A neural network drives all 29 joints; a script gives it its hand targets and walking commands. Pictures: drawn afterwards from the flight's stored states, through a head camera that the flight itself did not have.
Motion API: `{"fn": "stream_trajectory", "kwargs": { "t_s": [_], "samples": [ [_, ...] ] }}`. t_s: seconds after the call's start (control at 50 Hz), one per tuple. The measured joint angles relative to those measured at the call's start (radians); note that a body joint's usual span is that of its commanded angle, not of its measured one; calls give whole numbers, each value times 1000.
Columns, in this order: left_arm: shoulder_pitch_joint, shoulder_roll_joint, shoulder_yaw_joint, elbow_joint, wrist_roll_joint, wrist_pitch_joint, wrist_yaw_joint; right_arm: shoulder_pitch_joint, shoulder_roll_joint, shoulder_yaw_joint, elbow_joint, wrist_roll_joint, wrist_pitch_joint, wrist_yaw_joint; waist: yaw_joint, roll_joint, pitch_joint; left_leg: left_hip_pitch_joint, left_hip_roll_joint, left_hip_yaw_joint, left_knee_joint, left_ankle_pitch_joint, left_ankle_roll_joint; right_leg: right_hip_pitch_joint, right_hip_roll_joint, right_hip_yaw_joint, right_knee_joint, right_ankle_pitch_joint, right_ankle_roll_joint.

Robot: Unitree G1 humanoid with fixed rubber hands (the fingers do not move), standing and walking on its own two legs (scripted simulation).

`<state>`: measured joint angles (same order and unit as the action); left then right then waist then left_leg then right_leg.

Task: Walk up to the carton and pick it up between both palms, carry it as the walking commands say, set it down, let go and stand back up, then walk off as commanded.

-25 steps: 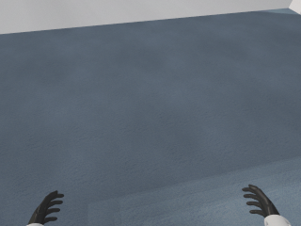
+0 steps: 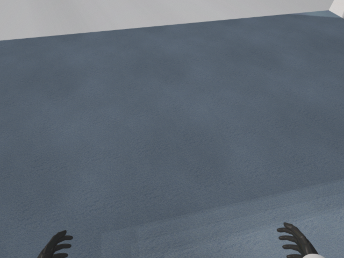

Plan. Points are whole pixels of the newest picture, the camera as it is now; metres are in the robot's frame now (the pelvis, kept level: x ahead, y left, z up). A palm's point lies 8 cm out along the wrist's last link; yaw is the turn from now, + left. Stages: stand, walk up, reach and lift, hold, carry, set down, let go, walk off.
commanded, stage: stand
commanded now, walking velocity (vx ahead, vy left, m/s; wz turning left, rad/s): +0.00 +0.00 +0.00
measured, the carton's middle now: out of the picture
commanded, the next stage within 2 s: walk up in 0.90 s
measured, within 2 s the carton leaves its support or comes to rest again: neither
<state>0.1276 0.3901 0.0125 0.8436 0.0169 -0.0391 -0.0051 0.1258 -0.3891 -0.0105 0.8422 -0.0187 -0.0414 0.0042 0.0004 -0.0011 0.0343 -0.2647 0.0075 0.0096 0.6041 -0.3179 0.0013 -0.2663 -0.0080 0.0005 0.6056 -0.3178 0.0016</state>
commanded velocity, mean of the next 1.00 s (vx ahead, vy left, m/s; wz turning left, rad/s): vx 0.00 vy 0.00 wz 0.00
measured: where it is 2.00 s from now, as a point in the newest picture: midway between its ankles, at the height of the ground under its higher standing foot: outside the picture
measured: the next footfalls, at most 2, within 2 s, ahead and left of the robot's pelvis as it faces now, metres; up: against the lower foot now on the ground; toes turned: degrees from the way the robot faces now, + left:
right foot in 2.00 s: +0.02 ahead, -0.07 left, +0.00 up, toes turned +27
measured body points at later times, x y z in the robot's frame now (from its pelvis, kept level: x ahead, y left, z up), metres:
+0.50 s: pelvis +0.00 +0.00 +0.02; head +0.00 +0.00 +0.47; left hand +0.12 +0.31 -0.09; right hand +0.12 -0.31 -0.09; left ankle +0.00 +0.12 -0.73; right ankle +0.00 -0.12 -0.73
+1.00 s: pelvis +0.00 +0.00 +0.02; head +0.00 +0.00 +0.47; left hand +0.11 +0.32 -0.10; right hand +0.11 -0.32 -0.10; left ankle +0.00 +0.12 -0.73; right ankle +0.00 -0.12 -0.73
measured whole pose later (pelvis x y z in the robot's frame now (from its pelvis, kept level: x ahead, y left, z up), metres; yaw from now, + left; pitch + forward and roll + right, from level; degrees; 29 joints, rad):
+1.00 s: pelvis +0.00 +0.00 +0.02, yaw +0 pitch -2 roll +0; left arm 0.09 0.40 0.00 1.06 0.01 -0.02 0.00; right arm 0.08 -0.39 0.00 1.06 -0.01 -0.02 0.00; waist 0.00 0.00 0.04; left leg -0.13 0.01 0.01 0.35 -0.19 0.00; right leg -0.13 -0.01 0.00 0.35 -0.19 0.01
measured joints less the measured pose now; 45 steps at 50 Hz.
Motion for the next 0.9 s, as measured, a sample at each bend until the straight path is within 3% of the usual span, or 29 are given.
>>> {"fn": "stream_trajectory", "kwargs": {
  "t_s": [0.48, 0.9],
  "samples": [
    [-37, 3, -12, 166, -4, 9, 1, -41, -3, 9, 167, 4, 11, 1, 1, 1, 4, 113, -1, 1, -205, 109, -3, 112, 0, 0, -204, 109, 4],
    [-39, 6, -13, 210, -5, 16, 4, -44, -5, 8, 214, 5, 17, -2, 2, 0, 6, 133, -1, 2, -249, 131, -3, 132, 0, 0, -249, 131, 5]
  ]
}}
